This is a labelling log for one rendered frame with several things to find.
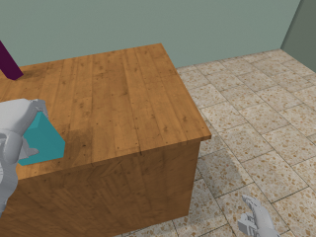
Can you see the sponge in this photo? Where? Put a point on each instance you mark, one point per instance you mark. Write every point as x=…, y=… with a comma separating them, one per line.
x=42, y=136

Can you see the table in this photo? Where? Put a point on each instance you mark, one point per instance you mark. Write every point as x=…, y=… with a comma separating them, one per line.
x=132, y=135

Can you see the left robot forearm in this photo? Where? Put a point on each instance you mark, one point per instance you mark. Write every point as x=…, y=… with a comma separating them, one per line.
x=10, y=148

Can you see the right robot forearm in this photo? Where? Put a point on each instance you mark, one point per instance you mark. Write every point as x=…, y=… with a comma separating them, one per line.
x=266, y=232

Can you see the left robot hand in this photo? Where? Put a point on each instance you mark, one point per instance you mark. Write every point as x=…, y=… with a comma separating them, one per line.
x=17, y=115

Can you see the right robot hand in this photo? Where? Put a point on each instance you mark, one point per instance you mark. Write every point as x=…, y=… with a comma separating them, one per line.
x=249, y=223

